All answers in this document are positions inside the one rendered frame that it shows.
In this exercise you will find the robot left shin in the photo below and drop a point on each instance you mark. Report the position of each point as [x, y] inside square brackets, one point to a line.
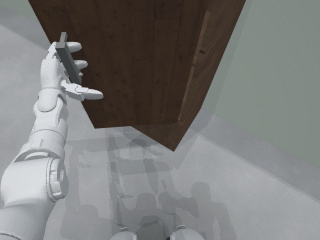
[125, 229]

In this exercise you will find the handle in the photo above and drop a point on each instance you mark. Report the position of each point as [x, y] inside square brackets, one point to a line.
[67, 59]

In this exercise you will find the robot shin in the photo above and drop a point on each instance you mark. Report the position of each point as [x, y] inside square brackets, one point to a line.
[125, 229]
[180, 227]

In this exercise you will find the robot left forearm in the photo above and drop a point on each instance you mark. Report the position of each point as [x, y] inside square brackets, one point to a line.
[48, 136]

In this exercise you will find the robot left hand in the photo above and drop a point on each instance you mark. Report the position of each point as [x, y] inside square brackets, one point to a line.
[52, 74]

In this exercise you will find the left robot upper arm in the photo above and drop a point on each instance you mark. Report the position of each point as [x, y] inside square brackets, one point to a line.
[30, 191]

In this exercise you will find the robot right shin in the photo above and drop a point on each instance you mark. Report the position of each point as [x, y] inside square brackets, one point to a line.
[180, 227]

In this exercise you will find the cupboard door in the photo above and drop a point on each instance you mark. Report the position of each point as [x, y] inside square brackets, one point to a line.
[139, 54]

